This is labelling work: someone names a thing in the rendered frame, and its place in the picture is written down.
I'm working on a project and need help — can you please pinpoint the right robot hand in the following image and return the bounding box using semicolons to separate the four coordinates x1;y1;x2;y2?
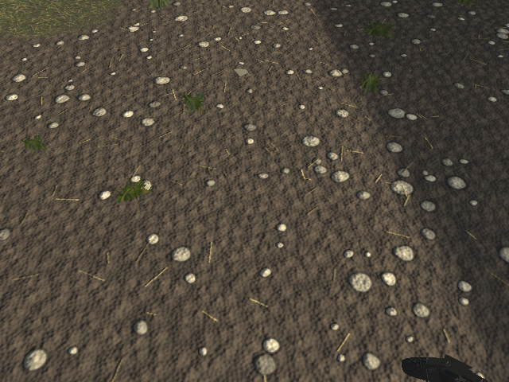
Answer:
402;355;488;382

